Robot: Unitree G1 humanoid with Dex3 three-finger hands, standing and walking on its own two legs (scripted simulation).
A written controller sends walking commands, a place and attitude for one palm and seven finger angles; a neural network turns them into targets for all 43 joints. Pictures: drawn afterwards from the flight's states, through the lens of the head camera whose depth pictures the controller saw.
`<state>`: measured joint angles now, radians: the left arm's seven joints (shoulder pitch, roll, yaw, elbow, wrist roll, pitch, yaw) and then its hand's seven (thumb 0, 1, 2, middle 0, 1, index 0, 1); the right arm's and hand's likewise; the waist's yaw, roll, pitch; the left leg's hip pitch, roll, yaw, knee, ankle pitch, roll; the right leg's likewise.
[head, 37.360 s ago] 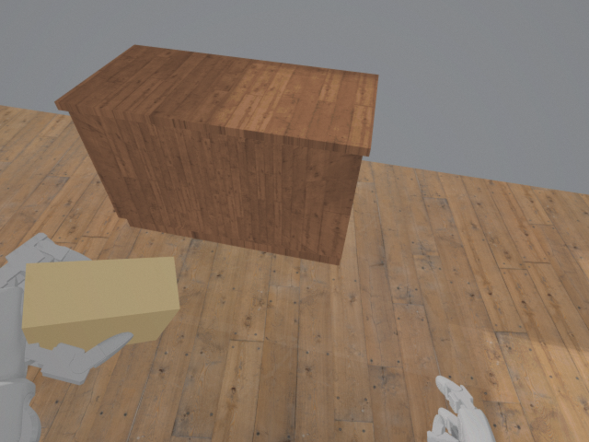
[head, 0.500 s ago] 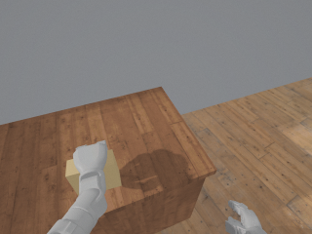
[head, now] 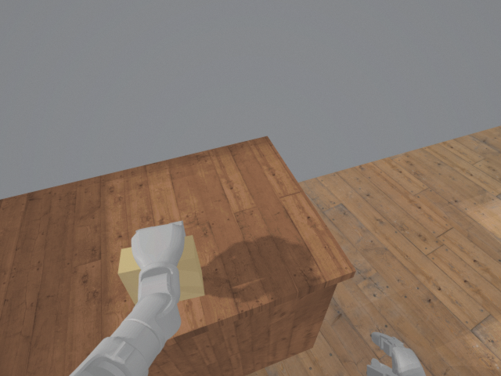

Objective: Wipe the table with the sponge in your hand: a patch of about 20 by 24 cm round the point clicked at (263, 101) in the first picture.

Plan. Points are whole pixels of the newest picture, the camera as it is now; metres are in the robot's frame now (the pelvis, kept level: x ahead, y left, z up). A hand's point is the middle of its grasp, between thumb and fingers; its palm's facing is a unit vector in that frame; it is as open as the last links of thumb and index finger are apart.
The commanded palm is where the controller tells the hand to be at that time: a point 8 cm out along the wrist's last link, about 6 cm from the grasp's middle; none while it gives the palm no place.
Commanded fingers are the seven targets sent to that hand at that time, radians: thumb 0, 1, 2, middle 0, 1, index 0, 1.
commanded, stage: slide across to the third lane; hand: left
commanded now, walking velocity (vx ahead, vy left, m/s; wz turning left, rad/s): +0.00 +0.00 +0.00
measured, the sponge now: (167, 279) +0.30 +0.21 -0.07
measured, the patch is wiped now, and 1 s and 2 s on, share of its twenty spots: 0.80 0.85 0.90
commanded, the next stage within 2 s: wipe forward along the third lane in 1.26 s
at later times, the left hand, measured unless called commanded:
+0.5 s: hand (193, 255) +0.33 +0.15 -0.01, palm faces -0.07 -0.02 -1.00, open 9.9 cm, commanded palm +0.30 +0.12 +0.03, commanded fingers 0.00 0.10 1.30 -1.20 -1.60 -1.20 -1.60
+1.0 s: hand (195, 256) +0.33 +0.15 -0.02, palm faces -0.08 -0.02 -1.00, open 9.9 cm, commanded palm +0.30 +0.11 +0.02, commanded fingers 0.00 0.10 1.30 -1.20 -1.60 -1.20 -1.60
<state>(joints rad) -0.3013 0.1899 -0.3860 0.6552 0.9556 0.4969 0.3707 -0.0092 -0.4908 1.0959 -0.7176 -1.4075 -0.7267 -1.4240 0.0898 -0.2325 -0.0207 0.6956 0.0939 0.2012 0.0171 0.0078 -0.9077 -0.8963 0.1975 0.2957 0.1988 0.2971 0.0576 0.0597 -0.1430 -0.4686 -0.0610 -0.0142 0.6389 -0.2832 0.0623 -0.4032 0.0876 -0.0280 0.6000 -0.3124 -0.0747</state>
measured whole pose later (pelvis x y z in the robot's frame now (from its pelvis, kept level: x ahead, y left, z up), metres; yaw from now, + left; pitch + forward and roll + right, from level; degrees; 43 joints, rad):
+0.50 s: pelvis -0.02 +0.00 -0.01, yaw +1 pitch +7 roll -1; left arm -0.54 0.04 -0.47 0.94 0.91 0.52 0.47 -0.01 -0.50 1.10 -0.73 -1.40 -0.74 -1.41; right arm 0.06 -0.19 -0.02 0.74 0.08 0.22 0.06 0.01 -0.91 -0.90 0.20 0.30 0.20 0.30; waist 0.05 0.04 -0.15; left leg -0.53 -0.07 -0.03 0.68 -0.27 0.06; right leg -0.47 0.08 -0.05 0.65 -0.31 -0.08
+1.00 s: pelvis -0.01 -0.01 +0.00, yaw +0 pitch +7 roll -1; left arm -0.50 0.07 -0.42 0.95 0.90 0.51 0.49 0.00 -0.49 1.09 -0.72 -1.41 -0.73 -1.42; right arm 0.09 -0.21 -0.03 0.75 0.08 0.22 0.04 0.01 -0.91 -0.90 0.20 0.30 0.20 0.30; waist 0.03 0.04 -0.16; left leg -0.50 -0.05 -0.02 0.63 -0.26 0.04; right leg -0.44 0.10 -0.03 0.60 -0.29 -0.09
